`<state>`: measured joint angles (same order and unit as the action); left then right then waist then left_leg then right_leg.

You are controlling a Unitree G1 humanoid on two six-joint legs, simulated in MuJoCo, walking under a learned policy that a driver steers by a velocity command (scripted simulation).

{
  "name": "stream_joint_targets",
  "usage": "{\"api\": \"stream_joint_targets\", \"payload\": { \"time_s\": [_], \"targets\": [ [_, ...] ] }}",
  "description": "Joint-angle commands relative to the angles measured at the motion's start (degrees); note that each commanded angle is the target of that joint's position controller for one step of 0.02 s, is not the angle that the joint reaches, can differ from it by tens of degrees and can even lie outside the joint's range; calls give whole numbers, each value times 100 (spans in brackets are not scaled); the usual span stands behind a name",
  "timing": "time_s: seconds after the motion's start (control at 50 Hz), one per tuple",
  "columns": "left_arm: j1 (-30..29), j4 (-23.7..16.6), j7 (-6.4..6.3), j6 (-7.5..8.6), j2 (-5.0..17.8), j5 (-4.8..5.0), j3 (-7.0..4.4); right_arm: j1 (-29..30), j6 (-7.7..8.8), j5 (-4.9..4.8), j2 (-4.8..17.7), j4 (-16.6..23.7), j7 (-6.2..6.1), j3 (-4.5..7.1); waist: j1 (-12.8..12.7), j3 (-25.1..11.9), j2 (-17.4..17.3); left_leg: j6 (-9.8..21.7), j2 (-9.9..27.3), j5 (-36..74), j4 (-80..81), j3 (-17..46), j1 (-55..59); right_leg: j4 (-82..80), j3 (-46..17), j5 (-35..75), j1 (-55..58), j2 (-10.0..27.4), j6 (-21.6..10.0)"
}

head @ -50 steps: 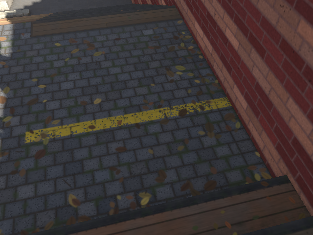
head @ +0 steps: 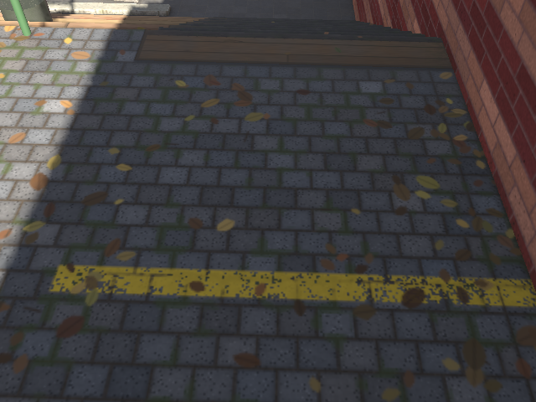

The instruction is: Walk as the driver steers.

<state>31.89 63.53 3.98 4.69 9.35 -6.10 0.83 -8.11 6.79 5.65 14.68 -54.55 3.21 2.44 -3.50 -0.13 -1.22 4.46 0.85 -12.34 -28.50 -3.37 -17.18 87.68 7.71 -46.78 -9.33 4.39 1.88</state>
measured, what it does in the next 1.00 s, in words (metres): goes down: right foot 0.15 m lower, then left foot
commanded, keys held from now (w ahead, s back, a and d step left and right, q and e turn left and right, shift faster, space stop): w+q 0.10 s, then q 0.14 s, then no key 0.76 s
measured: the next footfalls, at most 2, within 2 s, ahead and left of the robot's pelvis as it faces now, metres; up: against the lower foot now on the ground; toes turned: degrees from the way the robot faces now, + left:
right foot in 0.32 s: +0.36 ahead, -0.11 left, -0.15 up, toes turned +11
left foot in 0.70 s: +0.37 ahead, +0.16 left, -0.15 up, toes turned +14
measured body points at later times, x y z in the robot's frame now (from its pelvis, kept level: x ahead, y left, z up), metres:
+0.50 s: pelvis +0.25 -0.03 -0.16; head +0.27 -0.04 +0.29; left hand +0.22 +0.22 -0.30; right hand +0.41 -0.24 -0.30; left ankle +0.18 +0.10 -0.67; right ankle +0.31 -0.13 -0.89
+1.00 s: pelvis +0.32 +0.05 -0.16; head +0.33 +0.06 +0.29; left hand +0.25 +0.28 -0.32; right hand +0.48 -0.13 -0.30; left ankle +0.33 +0.15 -0.89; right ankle +0.32 -0.12 -0.89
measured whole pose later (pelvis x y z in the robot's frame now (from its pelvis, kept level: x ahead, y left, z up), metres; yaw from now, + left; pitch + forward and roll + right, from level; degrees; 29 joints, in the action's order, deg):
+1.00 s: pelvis +0.32 +0.05 -0.16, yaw +14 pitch +1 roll +0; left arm 19.2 57.8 -3.4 -0.1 10.2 -0.5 -3.0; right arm -7.9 -0.2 -0.3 6.7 -54.5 -0.7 2.2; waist -1.4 0.5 1.5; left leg 2.1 -1.7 -12.9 -31.8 -1.0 -19.7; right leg 30.8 1.5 -19.8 -11.6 5.3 4.5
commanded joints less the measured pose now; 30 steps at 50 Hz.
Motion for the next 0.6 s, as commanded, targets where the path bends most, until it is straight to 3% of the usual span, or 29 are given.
{"api": "stream_joint_targets", "payload": {
  "time_s": [0.02, 0.04, 0.06, 0.08, 0.1, 0.12, 0.14, 0.16, 0.18, 0.2, 0.22, 0.24, 0.26, 0.28, 0.3, 0.32, 0.34, 0.36, 0.38, 0.4, 0.42, 0.44, 0.46, 0.48, 0.52, 0.54, 0.56, 0.58, 0.6],
  "targets": [
    [-2424, -1861, 191, 440, 700, 455, -203, -4468, 77, 54, 1234, -1244, -186, 472, 2313, -911, -426, 2204, 1811, 4150, -733, 2965, 6687, 2536, -887, -347, -6950, -482, 312],
    [-2716, -2004, 59, 450, 753, 415, -212, -3274, 38, -114, 560, -989, -153, 247, 1725, -254, 506, 1690, 1817, 1817, -216, 2928, 5043, 1076, -1308, 564, -6552, 30, -34],
    [-2377, -1920, -86, 426, 801, 250, -283, -2345, -7, -114, 244, -746, -61, 73, 1037, 361, 367, 1763, 1613, 1308, 29, 2810, 2905, 444, -1355, 992, -5562, 221, -313],
    [-1761, -1659, -221, 326, 591, 64, -198, -1178, 55, -26, -252, -343, -25, -183, 285, 919, 506, 1552, 1581, 1278, 360, 2438, 529, -1352, -1792, 2470, -4202, 661, -592],
    [-1434, -1423, -297, 206, 361, 5, -149, -502, 109, -178, -187, 31, 1, -244, 100, 1164, 277, 1667, 1344, 1076, 835, 2040, -1403, -2371, -1548, 3315, -2891, 682, -594],
    [-1395, -1502, -324, 102, 296, -3, -131, -288, 130, -267, 32, 124, 30, -229, -128, 966, -65, 1596, 1026, 852, 791, 1984, -2288, -2780, -1297, 3477, -1940, 513, -482],
    [-1184, -1593, -232, 80, 202, 2, -48, -345, 178, -190, 277, 188, -22, -169, -227, 395, -81, 1422, 517, 1063, 151, 1560, -3085, -2209, -927, 4625, -861, 190, -464],
    [-756, -1584, -243, 87, 275, 126, -30, -86, 275, -83, 560, 515, -25, -83, -419, 109, 217, 1196, 202, 1482, -293, 1184, -3686, -2553, -640, 5249, 69, -25, -300],
    [-1031, -1586, -236, 119, 557, 182, -51, -297, 397, -25, 360, 599, -134, -122, -29, 166, 399, 860, -148, 757, -751, 1043, -3106, -3570, -1192, 6816, -493, 77, -107],
    [-1152, -1465, -214, 116, 659, 279, -19, -531, 428, -125, 417, 607, -240, -98, 290, 420, 479, 473, -536, -1181, -1280, 622, -3203, -5180, -1021, 7975, -98, 62, 18],
    [-1391, -1582, -240, 41, 676, 292, -68, -1060, 384, -118, 592, 465, -240, -132, 214, 465, 224, 524, -491, -1788, -1348, 1096, -3444, -5176, -631, 7879, 518, -48, 136],
    [-1545, -1708, -233, -28, 878, 265, -95, -1325, 318, -193, 702, 419, -222, -80, 225, 684, 187, 571, -226, -1753, -1716, 1629, -2898, -5706, -735, 7376, 175, 46, 107],
    [-1748, -1736, -207, -37, 973, 191, -105, -1838, 216, -305, 595, 347, -234, -103, 389, 807, 338, 597, 26, -1528, -2121, 2105, -1981, -6619, -775, 7139, -250, 84, 35],
    [-1917, -1693, -155, -40, 1084, 189, -164, -2080, 95, -376, 503, 334, -211, -170, 500, 789, 172, 570, 205, -961, -2472, 2482, -1223, -7158, -793, 7076, -351, 72, -65],
    [-1697, -1524, -138, -6, 1414, 292, -316, -2168, -21, -358, 485, 304, -175, -207, 511, 502, 112, 415, 202, -407, -3021, 2611, -734, -7327, -816, 7488, -16, 178, -300],
    [-1692, -1630, -225, 51, 1185, 809, -440, -1902, -286, -920, -14, 286, -491, -76, 418, -176, 563, 128, -536, -932, -4755, 1788, -623, -7375, -1173, 9591, 251, 440, -418],
    [-416, -1142, -228, 55, 1524, 663, -517, -2904, -372, -996, -288, -7, -507, -135, 172, -1579, 1579, -420, -1034, -3943, -7271, 1123, -2867, -5112, -1495, 12755, 3535, 1616, -1205],
    [5, -924, -160, -37, 1679, 798, -564, -3033, -342, -1105, -213, 293, -513, -250, 14, -2630, 1766, -698, -844, -4428, -9243, 1297, -4381, -4544, -2653, 12391, 4791, 2465, -1956],
    [43, -1005, -151, -123, 1336, 762, -496, -2510, -353, -1095, -124, 432, -540, -250, -252, -2778, 1310, -807, -471, -4195, -9405, 1502, -4867, -4784, -2832, 10924, 4582, 2481, -2033],
    [-267, -984, -222, -190, 1176, 680, -431, -1699, -436, -1078, -182, 665, -580, -238, -214, -2326, 722, -910, -248, -3768, -9226, 1294, -4965, -5207, -2782, 9402, 3735, 2308, -2000],
    [-781, -1033, -391, -250, 1287, 576, -420, -943, -544, -1109, -344, 1030, -639, -320, -15, -1829, 528, -914, 92, -2937, -8517, 1317, -4908, -5949, -3390, 7244, 2639, 2581, -2246],
    [-1405, -1197, -531, -306, 1029, 480, -274, -266, -742, -1010, -259, 1246, -738, -314, 183, -969, 100, -918, 232, -2697, -8178, 1236, -4241, -6497, -3355, 6605, 906, 2574, -2149],
    [-1786, -1258, -577, -319, 1027, 407, -212, -126, -869, -880, -260, 1360, -797, -310, 431, -474, 190, -900, 247, -2615, -8004, 1102, -3537, -6754, -3004, 6563, -354, 2296, -2011],
    [-1645, -1216, -601, -289, 1176, 430, -285, -173, -884, -841, -55, 1368, -806, -204, 417, 20, 401, -851, 103, -1853, -7496, 1025, -3819, -6752, -2536, 5844, -703, 1851, -1762],
    [-1284, -1074, -689, -276, 949, 354, -218, -351, -807, -733, -253, 1304, -794, -182, 456, -95, 645, -792, 13, -976, -7015, 1053, -3673, -6581, -1959, 6311, -821, 1456, -1582],
    [-1445, -1140, -819, -272, 919, 423, -216, -360, -782, -695, -269, 1374, -736, -186, 590, 43, 582, -811, 48, -129, -5568, 1056, -3232, -6743, -1442, 6211, -1172, 1133, -1514],
    [-1704, -1180, -890, -276, 869, 446, -194, -317, -746, -613, -382, 1379, -657, -228, 740, -194, 616, -798, 235, 664, -3997, 838, -2345, -6771, -947, 6187, -1397, 870, -1301],
    [-1800, -1171, -898, -341, 720, 551, -154, -258, -725, -641, -543, 1267, -593, -266, 720, -541, 736, -818, 121, 1154, -2500, 505, -1173, -6823, -463, 5817, -1581, 486, -1117],
    [-1413, -1014, -835, -367, 770, 626, -182, -136, -725, -684, -597, 1131, -523, -246, 535, -727, 999, -909, -73, 1379, -1990, 304, -498, -6893, -482, 5353, -1473, 542, -1067]
  ]
}}
Velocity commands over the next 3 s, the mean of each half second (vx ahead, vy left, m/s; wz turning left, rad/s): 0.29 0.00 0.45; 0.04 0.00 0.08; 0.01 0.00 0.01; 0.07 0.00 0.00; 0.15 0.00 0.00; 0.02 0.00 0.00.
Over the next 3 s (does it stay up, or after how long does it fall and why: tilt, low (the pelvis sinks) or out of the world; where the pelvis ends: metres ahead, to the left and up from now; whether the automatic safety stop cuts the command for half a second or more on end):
stays up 0.52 0.07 -0.16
